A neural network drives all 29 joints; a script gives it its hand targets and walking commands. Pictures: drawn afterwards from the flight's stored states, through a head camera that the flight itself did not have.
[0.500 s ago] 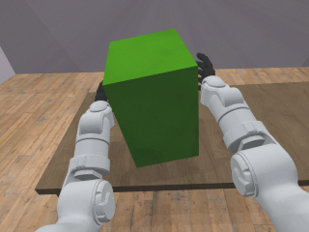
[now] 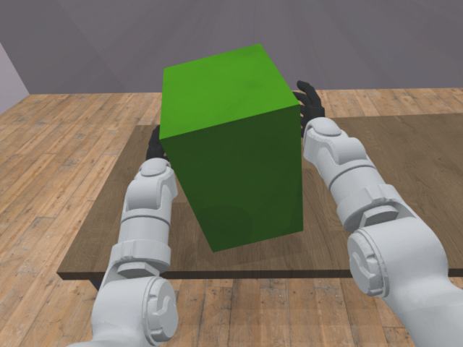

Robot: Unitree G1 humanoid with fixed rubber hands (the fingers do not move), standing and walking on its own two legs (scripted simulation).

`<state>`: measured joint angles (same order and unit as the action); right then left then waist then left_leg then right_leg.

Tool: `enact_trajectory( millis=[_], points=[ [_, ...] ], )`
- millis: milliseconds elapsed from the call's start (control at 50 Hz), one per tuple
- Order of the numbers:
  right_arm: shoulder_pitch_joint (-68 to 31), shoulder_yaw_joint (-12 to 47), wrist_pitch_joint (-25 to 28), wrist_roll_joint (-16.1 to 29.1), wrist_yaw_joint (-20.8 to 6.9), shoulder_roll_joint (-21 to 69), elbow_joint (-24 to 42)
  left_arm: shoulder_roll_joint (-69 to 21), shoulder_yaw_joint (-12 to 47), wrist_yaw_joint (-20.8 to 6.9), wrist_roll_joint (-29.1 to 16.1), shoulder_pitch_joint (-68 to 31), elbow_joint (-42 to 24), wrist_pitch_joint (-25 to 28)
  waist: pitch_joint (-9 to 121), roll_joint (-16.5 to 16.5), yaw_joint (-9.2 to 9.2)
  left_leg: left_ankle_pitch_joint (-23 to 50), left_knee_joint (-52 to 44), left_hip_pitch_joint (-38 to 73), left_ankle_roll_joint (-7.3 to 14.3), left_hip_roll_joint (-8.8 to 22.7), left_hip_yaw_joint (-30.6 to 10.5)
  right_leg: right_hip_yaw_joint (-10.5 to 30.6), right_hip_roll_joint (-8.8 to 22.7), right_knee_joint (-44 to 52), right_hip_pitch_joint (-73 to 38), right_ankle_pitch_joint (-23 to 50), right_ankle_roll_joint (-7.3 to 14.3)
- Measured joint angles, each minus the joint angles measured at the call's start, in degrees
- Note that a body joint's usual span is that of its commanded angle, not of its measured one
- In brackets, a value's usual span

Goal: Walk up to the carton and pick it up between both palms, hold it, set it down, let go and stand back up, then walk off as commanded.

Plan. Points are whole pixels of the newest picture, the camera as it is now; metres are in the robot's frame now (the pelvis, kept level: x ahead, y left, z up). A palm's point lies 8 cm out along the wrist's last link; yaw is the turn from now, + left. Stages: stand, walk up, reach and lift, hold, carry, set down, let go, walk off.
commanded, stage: set down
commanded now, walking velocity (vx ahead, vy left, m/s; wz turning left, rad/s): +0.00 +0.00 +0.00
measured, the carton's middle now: (235, 151) +0.44 +0.02 +0.16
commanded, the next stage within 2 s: none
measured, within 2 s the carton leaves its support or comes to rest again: neither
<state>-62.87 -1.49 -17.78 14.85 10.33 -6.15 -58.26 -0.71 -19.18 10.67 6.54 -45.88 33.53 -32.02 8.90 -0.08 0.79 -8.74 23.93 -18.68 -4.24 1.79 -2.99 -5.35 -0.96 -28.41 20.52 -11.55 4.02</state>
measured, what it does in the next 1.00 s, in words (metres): stands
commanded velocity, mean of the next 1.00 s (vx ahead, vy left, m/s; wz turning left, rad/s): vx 0.00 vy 0.00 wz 0.00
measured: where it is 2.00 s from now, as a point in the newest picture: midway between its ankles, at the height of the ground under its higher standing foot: outside the picture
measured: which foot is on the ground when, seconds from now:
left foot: down 0.00-1.00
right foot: down 0.00-1.00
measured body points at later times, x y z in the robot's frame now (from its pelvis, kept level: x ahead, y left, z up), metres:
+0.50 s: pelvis +0.01 +0.00 +0.00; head +0.00 -0.01 +0.45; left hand +0.41 +0.16 +0.15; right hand +0.46 -0.11 +0.19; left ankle +0.04 +0.17 -0.74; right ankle +0.04 -0.07 -0.74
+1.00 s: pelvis +0.03 -0.01 +0.00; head +0.04 -0.02 +0.45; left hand +0.43 +0.16 +0.12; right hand +0.49 -0.11 +0.16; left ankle +0.04 +0.17 -0.74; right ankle +0.04 -0.07 -0.74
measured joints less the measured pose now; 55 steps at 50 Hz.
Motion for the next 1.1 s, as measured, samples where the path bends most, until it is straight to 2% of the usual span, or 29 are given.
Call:
enact_trajectory(
  millis=[560,1100],
  points=[
    [1.0,0.0,6.8,-0.3,-3.5,-0.5,-4.2,-2.2,0.0,2.5,0.0,2.5,0.0,4.8,-2.2,0.0,0.98,-0.6,-0.5,0.0,0.0,0.3,0.0,0.0,-0.3,0.5,0.0,-0.5,0.1],
    [3.2,0.0,11.4,-2.2,-5.9,-0.5,-5.2,-4.1,0.0,3.8,0.4,5.3,0.3,9.8,-3.1,0.0,2.09,-1.3,-1.5,0.0,0.0,0.6,0.0,0.0,-0.7,1.5,0.0,-1.3,0.3]
  ],
)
